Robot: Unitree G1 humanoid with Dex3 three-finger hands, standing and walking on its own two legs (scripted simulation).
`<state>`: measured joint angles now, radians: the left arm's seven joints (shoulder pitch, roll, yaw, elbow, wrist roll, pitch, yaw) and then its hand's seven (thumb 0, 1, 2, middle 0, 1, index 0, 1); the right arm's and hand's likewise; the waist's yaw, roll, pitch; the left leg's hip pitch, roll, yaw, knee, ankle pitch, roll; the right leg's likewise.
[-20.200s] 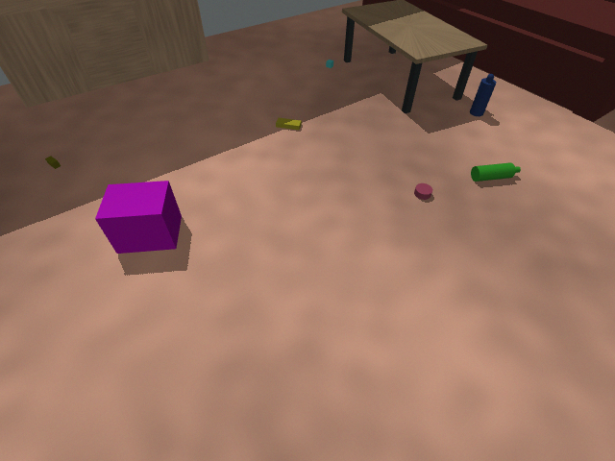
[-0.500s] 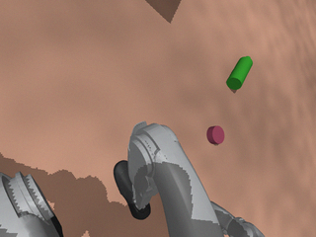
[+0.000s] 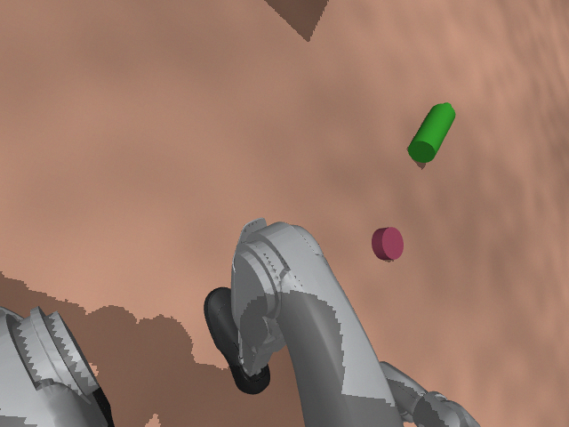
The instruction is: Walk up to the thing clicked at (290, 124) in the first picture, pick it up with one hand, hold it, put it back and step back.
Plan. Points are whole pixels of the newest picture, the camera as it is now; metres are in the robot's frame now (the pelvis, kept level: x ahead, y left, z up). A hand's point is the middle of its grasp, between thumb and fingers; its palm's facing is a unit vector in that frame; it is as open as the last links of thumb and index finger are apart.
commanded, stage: close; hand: left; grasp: from above
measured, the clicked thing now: out of the picture +0.44 +0.35 -0.29
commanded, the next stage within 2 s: settle in 0.82 s
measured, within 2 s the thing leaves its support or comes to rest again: leaves its support in 1.24 s
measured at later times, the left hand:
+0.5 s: hand out of the picture +0.43 +0.34 -0.26, palm faces -0.42 -0.17 -0.89, open 9.4 cm
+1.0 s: hand out of the picture +0.43 +0.35 -0.25, palm faces -0.42 -0.17 -0.89, open 9.0 cm
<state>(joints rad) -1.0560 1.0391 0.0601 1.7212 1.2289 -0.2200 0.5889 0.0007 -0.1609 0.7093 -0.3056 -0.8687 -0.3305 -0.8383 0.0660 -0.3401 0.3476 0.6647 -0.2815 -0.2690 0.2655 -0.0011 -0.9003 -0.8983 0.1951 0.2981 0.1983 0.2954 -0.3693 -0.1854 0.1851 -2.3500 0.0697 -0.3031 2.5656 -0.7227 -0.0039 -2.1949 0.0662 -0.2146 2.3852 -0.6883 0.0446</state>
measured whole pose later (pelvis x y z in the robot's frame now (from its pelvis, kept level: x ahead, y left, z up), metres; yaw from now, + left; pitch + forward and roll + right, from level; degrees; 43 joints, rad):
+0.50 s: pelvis +0.00 +0.00 +0.00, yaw +0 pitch +26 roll -15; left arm -1.06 1.06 0.06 1.74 1.22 -0.23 0.63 0.00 0.16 0.52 -0.52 -0.70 -0.60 -0.67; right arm 0.05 -0.34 0.37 0.64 -0.29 -0.26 0.25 0.00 -0.90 -0.90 0.20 0.30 0.20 0.30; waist -0.37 -0.19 0.20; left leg -2.35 0.08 -0.31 2.56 -0.72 0.00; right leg -2.19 0.07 -0.22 2.38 -0.67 0.05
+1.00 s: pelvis +0.00 +0.00 +0.00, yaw +0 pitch +26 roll -15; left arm -1.06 1.05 0.05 1.72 1.23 -0.22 0.61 0.02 0.23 0.32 -0.70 -0.48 -0.74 -0.44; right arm 0.05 -0.33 0.37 0.63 -0.29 -0.23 0.24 0.00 -0.90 -0.90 0.20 0.30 0.20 0.30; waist -0.37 -0.18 0.19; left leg -2.35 0.07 -0.30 2.56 -0.71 0.00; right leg -2.19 0.07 -0.21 2.37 -0.67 0.05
